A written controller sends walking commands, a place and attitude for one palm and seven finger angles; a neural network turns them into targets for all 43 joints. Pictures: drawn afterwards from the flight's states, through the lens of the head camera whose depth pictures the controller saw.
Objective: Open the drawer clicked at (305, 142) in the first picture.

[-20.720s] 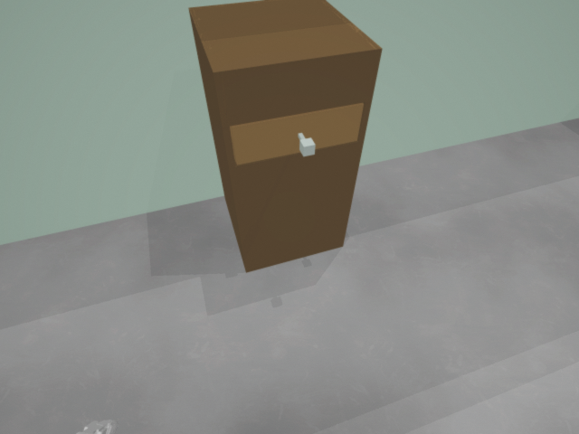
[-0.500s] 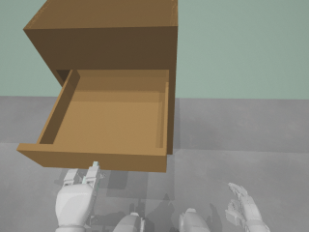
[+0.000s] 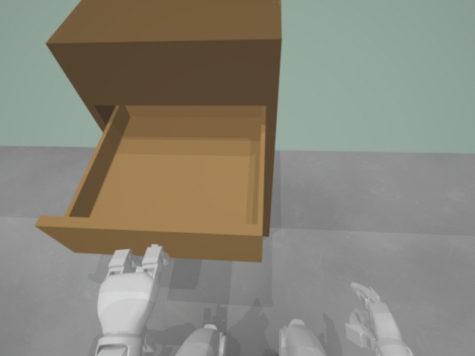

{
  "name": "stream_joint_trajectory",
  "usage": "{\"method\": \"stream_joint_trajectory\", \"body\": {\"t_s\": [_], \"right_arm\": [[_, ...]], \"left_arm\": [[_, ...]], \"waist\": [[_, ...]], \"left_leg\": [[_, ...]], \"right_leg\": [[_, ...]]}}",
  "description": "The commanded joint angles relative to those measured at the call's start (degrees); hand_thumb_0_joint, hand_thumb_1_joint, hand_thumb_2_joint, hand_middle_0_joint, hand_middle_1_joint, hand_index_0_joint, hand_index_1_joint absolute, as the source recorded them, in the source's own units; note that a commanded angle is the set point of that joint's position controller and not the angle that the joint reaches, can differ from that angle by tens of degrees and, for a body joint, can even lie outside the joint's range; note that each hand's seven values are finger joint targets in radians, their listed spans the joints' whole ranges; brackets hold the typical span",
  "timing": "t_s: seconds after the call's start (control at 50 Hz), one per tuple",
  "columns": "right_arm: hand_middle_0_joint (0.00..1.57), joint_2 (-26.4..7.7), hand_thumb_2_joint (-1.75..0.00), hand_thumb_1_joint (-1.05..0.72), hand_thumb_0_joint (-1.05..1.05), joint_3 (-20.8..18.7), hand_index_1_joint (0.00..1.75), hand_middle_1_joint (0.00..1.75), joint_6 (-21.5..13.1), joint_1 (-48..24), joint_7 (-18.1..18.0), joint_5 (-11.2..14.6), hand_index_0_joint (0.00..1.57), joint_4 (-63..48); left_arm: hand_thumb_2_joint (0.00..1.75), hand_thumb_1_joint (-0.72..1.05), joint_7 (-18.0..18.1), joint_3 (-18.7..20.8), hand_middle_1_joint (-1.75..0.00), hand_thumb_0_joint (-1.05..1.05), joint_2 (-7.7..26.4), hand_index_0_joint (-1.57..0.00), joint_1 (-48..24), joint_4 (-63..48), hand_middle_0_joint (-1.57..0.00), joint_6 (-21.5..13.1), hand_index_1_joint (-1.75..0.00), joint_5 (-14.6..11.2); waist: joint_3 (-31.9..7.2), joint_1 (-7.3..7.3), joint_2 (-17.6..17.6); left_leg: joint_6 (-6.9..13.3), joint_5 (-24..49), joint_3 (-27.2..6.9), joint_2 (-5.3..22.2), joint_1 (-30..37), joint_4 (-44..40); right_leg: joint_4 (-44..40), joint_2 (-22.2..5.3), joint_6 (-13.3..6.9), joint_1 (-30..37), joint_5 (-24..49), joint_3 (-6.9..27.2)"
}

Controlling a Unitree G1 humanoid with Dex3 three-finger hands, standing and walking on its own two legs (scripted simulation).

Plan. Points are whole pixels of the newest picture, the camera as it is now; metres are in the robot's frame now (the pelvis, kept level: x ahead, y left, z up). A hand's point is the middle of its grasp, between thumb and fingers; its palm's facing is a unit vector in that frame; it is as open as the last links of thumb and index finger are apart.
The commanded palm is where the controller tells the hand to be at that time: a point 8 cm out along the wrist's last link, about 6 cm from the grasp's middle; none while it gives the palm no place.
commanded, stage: lift the hand off the handle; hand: left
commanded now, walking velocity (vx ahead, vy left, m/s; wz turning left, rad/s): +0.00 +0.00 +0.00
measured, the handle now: (150, 268) +0.26 +0.18 -0.03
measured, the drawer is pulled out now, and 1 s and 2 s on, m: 0.30 0.30 0.30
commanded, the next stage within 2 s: none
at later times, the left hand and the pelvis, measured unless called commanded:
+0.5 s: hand (137, 290) +0.22 +0.19 +0.00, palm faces +0.02 -0.11 -0.99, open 13.9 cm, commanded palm +0.19 +0.19 +0.05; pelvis +0.01 +0.00 +0.03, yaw -1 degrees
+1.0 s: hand (129, 285) +0.22 +0.18 +0.03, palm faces +0.04 -0.14 -0.99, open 13.9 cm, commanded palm +0.19 +0.18 +0.09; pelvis +0.02 +0.01 +0.04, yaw -1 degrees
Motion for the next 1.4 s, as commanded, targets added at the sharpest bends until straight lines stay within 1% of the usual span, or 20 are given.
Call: {"method": "stream_joint_trajectory", "body": {"t_s": [0.0,0.16,0.2,0.26,0.38,0.54,0.58,0.78,0.8,0.82,0.86,0.9,0.96,0.98,1.06,1.14,1.26,1.3,1.34,1.38], "right_arm": [[0.20,-5.9,-0.90,-0.90,0.00,-2.3,0.30,0.30,-2.4,-4.8,-0.6,0.6,0.20,-9.0],[0.20,-6.0,-0.90,-0.90,0.00,-1.7,0.30,0.30,-1.9,-5.0,0.2,1.2,0.20,-10.2],[0.20,-5.9,-0.90,-0.90,0.00,-1.7,0.30,0.30,-1.8,-5.1,0.5,1.2,0.20,-10.2],[0.20,-6.0,-0.90,-0.90,0.00,-1.8,0.30,0.30,-1.8,-4.9,0.2,1.0,0.20,-10.1],[0.20,-5.7,-0.90,-0.90,0.00,-1.8,0.30,0.30,-1.9,-5.0,0.7,1.1,0.20,-10.6],[0.20,-5.7,-0.90,-0.90,0.00,-1.6,0.30,0.30,-1.5,-5.7,1.0,1.5,0.20,-11.1],[0.20,-5.8,-0.90,-0.90,0.00,-1.5,0.30,0.30,-1.4,-5.6,0.9,1.4,0.20,-11.1],[0.20,-5.7,-0.90,-0.90,0.00,-1.6,0.30,0.30,-1.4,-5.1,2.3,1.2,0.20,-12.2],[0.20,-5.7,-0.90,-0.90,0.00,-1.7,0.30,0.30,-1.3,-5.2,2.5,1.3,0.20,-12.5],[0.20,-5.8,-0.90,-0.90,0.00,-1.7,0.30,0.30,-1.1,-5.1,2.5,1.4,0.20,-12.5],[0.20,-5.9,-0.90,-0.90,0.00,-1.5,0.30,0.30,-1.0,-5.3,2.6,1.4,0.20,-12.7],[0.20,-5.5,-0.90,-0.90,0.00,-1.6,0.30,0.30,-0.9,-5.5,3.0,1.6,0.20,-12.9],[0.20,-5.9,-0.90,-0.90,0.00,-1.5,0.30,0.30,-0.7,-5.4,3.0,1.7,0.20,-13.0],[0.20,-5.6,-0.90,-0.90,0.00,-1.3,0.30,0.30,-0.7,-5.7,3.2,1.8,0.20,-13.2],[0.20,-5.6,-0.90,-0.90,0.00,-1.3,0.30,0.30,-0.7,-5.6,3.1,2.1,0.20,-13.2],[0.20,-5.3,-0.90,-0.90,0.00,-1.2,0.30,0.30,-0.7,-5.9,3.8,2.4,0.20,-13.0],[0.20,-5.2,-0.90,-0.90,0.00,-1.1,0.30,0.30,-0.9,-6.2,3.4,2.3,0.20,-12.8],[0.20,-5.0,-0.90,-0.90,0.00,-1.2,0.30,0.30,-1.1,-6.2,3.4,2.5,0.20,-12.6],[0.20,-5.1,-0.90,-0.90,0.00,-1.2,0.30,0.30,-1.1,-6.5,3.4,2.4,0.20,-12.3],[0.20,-5.3,-0.90,-0.90,0.00,-1.3,0.30,0.30,-1.3,-6.4,3.5,2.4,0.20,-12.6]], "left_arm": [[0.30,-0.50,2.7,5.5,-1.20,0.00,7.5,-0.30,-3.1,-11.8,-0.30,1.9,-1.20,-0.5],[0.30,-0.50,0.6,3.1,-1.20,0.00,5.9,-0.30,1.1,-12.2,-0.30,2.9,-1.20,-1.3],[0.30,-0.50,0.2,0.9,-1.20,0.00,4.6,-0.30,-0.4,-12.9,-0.30,2.9,-1.20,-1.0],[0.30,-0.50,0.5,3.3,-1.20,0.00,6.9,-0.30,-2.8,-13.5,-0.30,2.5,-1.20,-0.5],[0.30,-0.50,0.2,3.5,-1.20,0.00,6.5,-0.30,0.6,-14.9,-0.30,2.3,-1.20,-1.2],[0.30,-0.50,-1.6,3.0,-1.20,0.00,6.7,-0.30,2.1,-16.4,-0.30,2.5,-1.20,-1.9],[0.30,-0.50,-1.6,4.7,-1.20,0.00,8.3,-0.30,1.4,-17.2,-0.30,2.1,-1.20,-1.8],[0.30,-0.50,-2.8,3.0,-1.20,0.00,7.2,-0.30,4.9,-22.1,-0.30,1.1,-1.20,-2.0],[0.30,-0.50,-3.0,1.8,-1.20,0.00,6.3,-0.30,5.1,-22.6,-0.30,1.3,-1.20,-2.2],[0.30,-0.50,-3.1,2.3,-1.20,0.00,6.9,-0.30,4.6,-22.7,-0.30,1.5,-1.20,-2.4],[0.30,-0.50,-3.0,3.4,-1.20,0.00,8.1,-0.30,4.5,-22.9,-0.30,1.6,-1.20,-1.9],[0.30,-0.50,-3.2,1.4,-1.20,0.00,6.3,-0.30,4.7,-23.4,-0.30,2.0,-1.20,-1.8],[0.30,-0.50,-3.3,2.4,-1.20,0.00,7.6,-0.30,3.3,-23.8,-0.30,2.8,-1.20,-1.8],[0.30,-0.50,-3.5,0.8,-1.20,0.00,6.4,-0.30,3.7,-23.8,-0.30,3.1,-1.20,-1.9],[0.30,-0.50,-4.3,1.8,-1.20,0.00,7.5,-0.30,3.0,-24.1,-0.30,3.8,-1.20,-2.1],[0.30,-0.50,-5.7,-0.6,-1.20,0.00,5.7,-0.30,4.9,-25.3,-0.30,3.9,-1.20,-2.6],[0.30,-0.50,-6.3,3.1,-1.20,0.00,9.1,-0.30,3.9,-26.1,-0.30,3.2,-1.20,-2.5],[0.30,-0.50,-6.4,3.6,-1.20,0.00,9.0,-0.30,5.8,-26.6,-0.30,2.9,-1.20,-3.1],[0.30,-0.50,-6.8,2.8,-1.20,0.00,8.2,-0.30,5.4,-27.4,-0.30,2.9,-1.20,-3.3],[0.30,-0.50,-7.6,2.5,-1.20,0.00,8.2,-0.30,6.0,-28.2,-0.30,2.9,-1.20,-4.0]], "waist": [[-15.8,-0.43,-3.5],[-11.6,-0.42,-4.9],[-10.8,-0.73,-4.1],[-10.8,-0.86,-4.8],[-12.2,-0.01,-4.0],[-8.5,-0.28,-5.7],[-9.5,0.05,-5.3],[-9.3,0.28,-3.0],[-8.9,0.16,-2.9],[-8.4,0.08,-4.1],[-8.0,0.49,-3.0],[-7.7,0.47,-2.6],[-7.3,0.44,-3.3],[-6.8,0.57,-2.9],[-6.8,0.80,-4.0],[-5.4,0.98,-3.2],[-4.4,1.40,-5.0],[-4.9,1.92,-3.9],[-4.4,1.47,-3.6],[-4.4,1.38,-4.8]], "left_leg": [[1.6,11.5,-0.1,-2.0,8.7,-10.2],[1.6,12.8,-0.2,-1.8,10.4,-13.3],[1.7,11.7,0.0,-1.8,10.8,-13.8],[1.8,11.6,0.0,-1.9,11.7,-14.2],[1.7,14.4,0.3,-2.2,13.9,-15.0],[1.8,13.6,0.4,-2.3,14.5,-16.9],[1.7,13.9,0.4,-2.4,15.1,-17.2],[1.6,18.3,-0.2,-1.8,20.2,-18.9],[1.6,18.3,-0.2,-1.8,20.5,-19.1],[1.6,17.6,-0.3,-1.8,20.1,-19.4],[1.4,18.3,-0.5,-1.6,20.7,-20.2],[1.4,18.6,-0.5,-1.5,21.6,-20.7],[1.4,18.3,-0.7,-1.4,22.2,-21.9],[1.5,17.7,-0.6,-1.4,22.5,-22.3],[1.6,19.0,-0.5,-1.4,23.6,-23.7],[1.6,20.4,-0.3,-1.4,24.9,-24.8],[1.6,18.3,0.2,-1.8,25.2,-26.4],[1.6,19.0,0.4,-1.8,25.8,-26.8],[1.7,20.0,0.4,-1.9,26.6,-26.9],[1.8,20.2,0.4,-1.9,26.9,-27.3]], "right_leg": [[-14.1,0.2,0.2,16.7,9.2,3.4],[-16.7,0.5,0.0,19.5,11.3,3.2],[-17.4,0.2,0.2,19.1,9.3,3.0],[-18.3,0.4,0.2,19.6,9.2,3.7],[-18.5,0.3,0.2,22.7,13.7,3.9],[-21.1,0.3,0.5,24.7,13.7,4.6],[-21.2,0.3,0.5,25.5,14.0,5.2],[-21.2,1.0,-0.1,25.0,16.4,3.8],[-21.4,0.9,-0.1,24.9,15.9,3.3],[-21.8,0.9,0.0,25.3,15.0,3.3],[-21.9,1.3,-0.2,25.5,15.4,3.4],[-22.1,1.3,-0.2,25.5,14.8,2.9],[-23.1,1.5,-0.3,26.6,14.4,3.2],[-23.4,1.3,-0.2,26.7,13.3,2.9],[-24.8,1.5,-0.3,29.3,15.3,3.6],[-25.5,1.5,-0.2,30.7,16.9,3.7],[-28.4,1.2,-0.1,33.3,15.5,6.0],[-28.4,1.1,0.0,34.8,17.3,6.0],[-28.6,1.2,0.0,34.7,18.6,5.9],[-29.3,1.0,0.2,35.5,18.9,6.2]]}}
